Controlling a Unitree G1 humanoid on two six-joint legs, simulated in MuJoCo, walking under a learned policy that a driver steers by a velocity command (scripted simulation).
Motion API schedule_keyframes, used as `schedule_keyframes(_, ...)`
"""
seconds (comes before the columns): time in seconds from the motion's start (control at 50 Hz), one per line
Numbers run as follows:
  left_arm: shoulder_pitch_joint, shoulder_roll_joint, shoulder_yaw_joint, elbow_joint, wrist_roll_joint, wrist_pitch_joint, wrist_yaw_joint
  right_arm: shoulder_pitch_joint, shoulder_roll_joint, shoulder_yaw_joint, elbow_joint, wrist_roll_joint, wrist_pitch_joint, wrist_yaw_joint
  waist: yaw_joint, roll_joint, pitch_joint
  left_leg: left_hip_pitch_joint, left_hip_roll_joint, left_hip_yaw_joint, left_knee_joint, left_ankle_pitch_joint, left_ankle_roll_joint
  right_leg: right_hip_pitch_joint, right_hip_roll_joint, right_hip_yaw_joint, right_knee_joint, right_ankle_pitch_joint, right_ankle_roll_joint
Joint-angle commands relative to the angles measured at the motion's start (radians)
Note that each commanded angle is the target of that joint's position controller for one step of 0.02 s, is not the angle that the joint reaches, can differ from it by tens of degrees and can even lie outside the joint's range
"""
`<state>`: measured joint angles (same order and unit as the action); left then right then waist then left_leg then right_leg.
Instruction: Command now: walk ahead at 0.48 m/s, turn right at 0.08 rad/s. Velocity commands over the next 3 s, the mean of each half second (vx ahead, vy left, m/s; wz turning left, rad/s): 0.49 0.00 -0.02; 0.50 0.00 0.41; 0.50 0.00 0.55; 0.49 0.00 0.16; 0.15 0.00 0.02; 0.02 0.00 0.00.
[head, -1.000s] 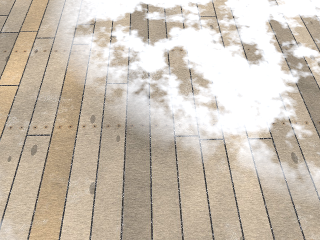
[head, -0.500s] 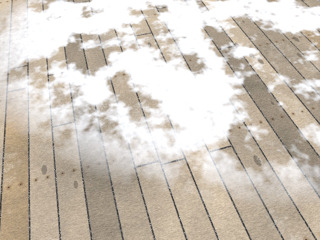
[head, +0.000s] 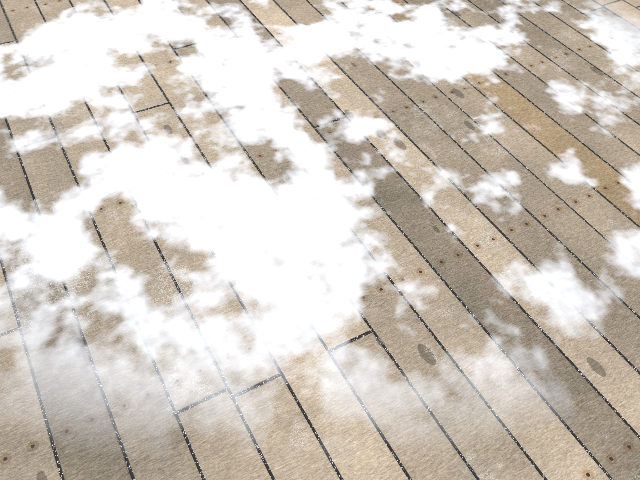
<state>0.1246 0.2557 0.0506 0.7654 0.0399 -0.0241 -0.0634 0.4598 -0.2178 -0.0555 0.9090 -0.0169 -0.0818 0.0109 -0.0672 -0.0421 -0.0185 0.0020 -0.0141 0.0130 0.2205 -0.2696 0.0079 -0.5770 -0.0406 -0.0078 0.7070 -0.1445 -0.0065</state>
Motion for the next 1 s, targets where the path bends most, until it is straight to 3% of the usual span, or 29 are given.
schedule_keyframes(0.02, -0.176, 0.036, -0.004, -0.114, -0.007, -0.02, 0.003, 0.038, -0.173, -0.038, -0.026, -0.001, -0.008, -0.003, -0.017, 0.192, 0.099, -0.051, 0.221, -0.123, -0.034, 0.358, 0.148, 0.051, 0.04, -0.087, -0.118, -0.039, -0.024)
schedule_keyframes(0.06, -0.109, 0.053, 0.004, -0.098, -0.006, -0.025, 0.017, 0.029, -0.187, -0.039, -0.018, 0.001, -0.001, -0.005, 0.026, 0.19, 0.069, -0.04, 0.238, -0.117, 0.058, 0.555, 0.135, 0.182, 0.075, -0.1, -0.178, -0.062, -0.059)
schedule_keyframes(0.08, -0.003, 0.064, 0.012, -0.061, -0.002, -0.032, 0.028, 0.017, -0.19, -0.038, -0.014, 0.007, 0.002, -0.006, 0.083, 0.158, 0.018, -0.048, 0.212, -0.074, 0.189, 0.694, 0.117, 0.327, 0.099, -0.106, -0.247, -0.032, -0.081)
schedule_keyframes(0.1, 0.148, 0.101, 0.027, -0.012, 0.012, -0.044, 0.04, 0.013, -0.176, -0.032, -0.016, 0.013, 0.004, -0.008, 0.145, 0.115, -0.082, -0.137, 0.168, -0.028, 0.375, 0.667, 0.095, 0.556, 0.07, -0.066, -0.252, -0.021, -0.109)
schedule_keyframes(0.12, 0.313, 0.188, 0.047, 0.005, 0.038, -0.052, 0.056, 0.002, -0.109, -0.01, -0.066, 0.028, 0.002, -0.004, 0.212, -0.024, -0.228, -0.393, 0.107, 0.017, 0.683, 0.341, 0.059, 0.847, -0.195, 0.248, -0.294, -0.221, -0.181)
schedule_keyframes(0.14, 0.372, 0.272, 0.067, 0.03, 0.019, -0.044, 0.06, 0.051, -0.063, -0.003, -0.086, 0.027, 0.002, -0.004, 0.191, -0.234, -0.306, -0.623, -0.029, 0.023, 0.939, -0.266, 0.044, 0.938, -0.405, 0.646, -0.421, -0.237, -0.268)
schedule_keyframes(0.16, 0.309, 0.207, 0.053, 0.032, -0.006, -0.039, 0.059, -0.035, -0.152, -0.028, -0.078, 0.004, 0.012, -0.011, 0.178, -0.076, -0.176, -0.693, 0.033, -0.063, 1.015, -0.212, 0.066, 0.826, -0.349, 0.59, -0.426, -0.239, -0.25)
schedule_keyframes(0.18, 0.221, 0.149, 0.034, 0.025, -0.012, -0.042, 0.056, -0.083, -0.131, -0.024, -0.094, 0.003, 0.005, -0.001, 0.137, -0.042, -0.06, -0.694, 0.073, -0.065, 0.99, -0.118, 0.074, 0.693, -0.3, 0.45, -0.441, -0.155, -0.228)
schedule_keyframes(0.2, 0.173, 0.104, 0.021, 0.021, -0.009, -0.047, 0.052, -0.1, -0.113, -0.019, -0.09, 0.002, 0.003, 0.005, 0.11, -0.018, -0.012, -0.658, 0.1, -0.056, 0.938, -0.061, 0.072, 0.603, -0.246, 0.35, -0.468, -0.045, -0.201)
schedule_keyframes(0.22, 0.142, 0.077, 0.012, 0.027, -0.017, -0.05, 0.052, -0.099, -0.105, -0.019, -0.082, -0.012, 0.015, 0.011, 0.081, -0.026, 0.023, -0.62, 0.116, -0.041, 0.904, -0.034, 0.063, 0.525, -0.191, 0.276, -0.505, -0.02, -0.17)
schedule_keyframes(0.24, 0.138, 0.077, 0.01, 0.032, -0.02, -0.055, 0.055, -0.058, -0.092, -0.015, -0.072, -0.019, 0.027, 0.019, 0.057, -0.077, 0.019, -0.577, 0.121, -0.034, 0.882, -0.02, 0.05, 0.483, -0.182, 0.24, -0.525, 0.02, -0.179)
schedule_keyframes(0.28, 0.172, 0.07, 0.008, 0.058, -0.026, -0.071, 0.053, -0.078, -0.088, -0.016, -0.07, -0.023, 0.041, 0.028, 0.045, -0.043, 0.046, -0.587, 0.12, -0.017, 0.865, 0.002, 0.033, 0.464, -0.161, 0.187, -0.547, 0.154, -0.194)
schedule_keyframes(0.32, 0.192, 0.085, 0.013, 0.078, -0.032, -0.076, 0.057, -0.142, -0.085, -0.016, -0.086, -0.025, 0.049, 0.035, 0.044, -0.012, 0.063, -0.647, 0.131, -0.002, 0.823, 0.073, 0.015, 0.473, -0.148, 0.148, -0.588, 0.139, -0.2)
schedule_keyframes(0.34, 0.216, 0.099, 0.015, 0.089, -0.033, -0.078, 0.056, -0.187, -0.074, -0.01, -0.109, -0.027, 0.048, 0.036, 0.05, -0.04, 0.08, -0.665, 0.144, -0.001, 0.768, 0.101, 0.006, 0.462, -0.168, 0.147, -0.595, 0.173, -0.218)
schedule_keyframes(0.38, 0.243, 0.079, 0.01, 0.111, -0.034, -0.078, 0.053, -0.288, -0.07, -0.003, -0.138, -0.023, 0.046, 0.035, 0.068, -0.021, 0.109, -0.685, 0.141, 0.014, 0.655, 0.167, -0.005, 0.475, -0.144, 0.098, -0.595, 0.242, -0.212)
schedule_keyframes(0.44, 0.275, 0.095, 0.011, 0.134, -0.031, -0.08, 0.054, -0.388, -0.057, 0.01, -0.167, -0.013, 0.042, 0.038, 0.09, -0.021, 0.107, -0.627, 0.108, 0.048, 0.491, 0.26, 0.006, 0.501, -0.129, 0.04, -0.592, 0.313, -0.191)
schedule_keyframes(0.5, 0.31, 0.105, 0.012, 0.161, -0.023, -0.08, 0.062, -0.442, -0.069, 0.012, -0.187, -0.008, 0.041, 0.037, 0.103, -0.014, 0.118, -0.592, 0.083, 0.057, 0.413, 0.269, 0.048, 0.573, -0.166, 0.006, -0.591, 0.344, -0.173)
schedule_keyframes(0.56, 0.298, 0.119, 0.013, 0.178, -0.014, -0.075, 0.076, -0.419, -0.086, 0.003, -0.188, -0.012, 0.038, 0.031, 0.078, -0.011, 0.1, -0.524, 0.026, 0.078, 0.367, 0.168, 0.106, 0.67, -0.191, -0.048, -0.477, 0.614, -0.147)
schedule_keyframes(0.6, 0.289, 0.141, 0.017, 0.184, -0.006, -0.061, 0.081, -0.259, -0.11, -0.013, -0.138, -0.02, 0.032, 0.022, 0.009, -0.02, -0.002, -0.339, -0.052, 0.119, 0.319, 0.098, 0.151, 0.699, -0.173, -0.099, -0.207, 0.861, -0.12)
schedule_keyframes(0.62, 0.29, 0.141, 0.014, 0.177, -0.008, -0.054, 0.085, -0.105, -0.142, -0.03, -0.09, -0.032, 0.025, 0.015, -0.051, -0.002, -0.088, -0.122, -0.044, 0.079, 0.282, 0.111, 0.184, 0.591, -0.147, -0.132, 0.015, 0.767, -0.098)
schedule_keyframes(0.64, 0.319, 0.087, -0.002, 0.13, -0.028, -0.057, 0.082, 0.028, -0.249, -0.06, -0.074, -0.049, 0.023, 0.004, -0.073, 0.135, -0.212, 0.171, 0.198, -0.267, 0.268, 0.036, 0.277, 0.299, -0.077, -0.164, 0.369, 0.397, -0.063)
schedule_keyframes(0.66, 0.352, 0.073, 0.001, 0.109, -0.037, -0.066, 0.067, 0.01, -0.296, -0.074, -0.07, -0.015, 0.033, 0.007, -0.023, 0.314, -0.3, 0.328, 0.391, -0.777, 0.089, 0.064, 0.411, -0.004, 0.129, -0.074, 0.662, -0.364, -0.031)
schedule_keyframes(0.68, 0.251, 0.121, 0.01, 0.092, -0.013, -0.068, 0.066, -0.07, -0.265, -0.069, -0.079, 0.012, 0.04, 0.011, -0.011, 0.154, -0.193, 0.26, 0.344, -0.683, 0.074, 0.016, 0.378, -0.112, 0.05, 0.062, 0.703, -0.297, -0.047)
schedule_keyframes(0.72, 0.161, 0.098, 0.003, 0.063, -0.019, -0.086, 0.059, -0.16, -0.175, -0.045, -0.087, 0.007, 0.04, 0.006, 0.036, 0.027, -0.002, -0.011, 0.273, -0.462, 0.03, 0.158, 0.308, -0.08, -0.03, 0.056, 0.56, -0.165, -0.045)
schedule_keyframes(0.74, 0.153, 0.09, 0.003, 0.056, -0.005, -0.072, 0.059, -0.177, -0.157, -0.038, -0.084, 0.012, 0.037, 0.003, 0.066, 0.007, 0.03, -0.096, 0.223, -0.396, 0.012, 0.224, 0.273, -0.029, -0.05, 0.06, 0.5, -0.153, -0.034)
schedule_keyframes(0.76, 0.185, 0.076, -0.002, 0.059, 0.006, -0.052, 0.058, -0.184, -0.16, -0.037, -0.082, 0.013, 0.032, 0.001, 0.09, 0.051, 0.019, -0.152, 0.21, -0.363, 0.0, 0.276, 0.28, 0.027, -0.056, 0.057, 0.462, -0.16, -0.016)
schedule_keyframes(0.82, 0.151, 0.063, -0.004, 0.039, 0.011, -0.021, 0.053, -0.149, -0.174, -0.041, -0.071, 0.017, 0.013, 0.001, 0.097, 0.059, 0.029, -0.202, 0.155, -0.292, -0.025, 0.326, 0.281, 0.028, -0.056, 0.029, 0.358, -0.131, 0.024)
schedule_keyframes(0.9, -0.029, 0.066, -0.006, -0.027, 0.007, -0.015, 0.047, -0.07, -0.186, -0.047, -0.061, 0.019, 0.018, 0.0, 0.043, 0.07, 0.072, -0.174, 0.123, -0.291, -0.046, 0.3, 0.246, -0.066, -0.053, 0.013, 0.16, 0.035, 0.062)
schedule_keyframes(1.0, -0.178, 0.066, -0.015, -0.086, -0.005, -0.021, 0.04, 0.008, -0.195, -0.051, -0.057, 0.012, 0.025, -0.007, -0.018, 0.095, 0.064, -0.061, 0.12, -0.321, 0.017, 0.372, 0.221, -0.086, -0.015, 0.019, -0.012, 0.126, 0.063)
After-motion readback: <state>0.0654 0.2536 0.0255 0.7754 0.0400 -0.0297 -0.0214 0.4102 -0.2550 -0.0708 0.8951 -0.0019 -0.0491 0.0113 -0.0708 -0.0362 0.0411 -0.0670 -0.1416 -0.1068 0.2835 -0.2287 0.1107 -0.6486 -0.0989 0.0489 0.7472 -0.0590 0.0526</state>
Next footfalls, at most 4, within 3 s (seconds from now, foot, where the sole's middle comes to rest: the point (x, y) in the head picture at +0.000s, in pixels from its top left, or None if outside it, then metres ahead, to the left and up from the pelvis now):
0.10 right None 0.19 -0.12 -0.78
0.62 left None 0.50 0.06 -0.78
1.16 right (317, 341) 0.83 -0.04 -0.78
1.66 left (182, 309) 0.93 0.28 -0.78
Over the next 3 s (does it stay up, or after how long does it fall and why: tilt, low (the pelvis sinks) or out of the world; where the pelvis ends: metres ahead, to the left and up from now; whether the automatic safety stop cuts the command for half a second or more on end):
stays up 1.13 0.33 0.00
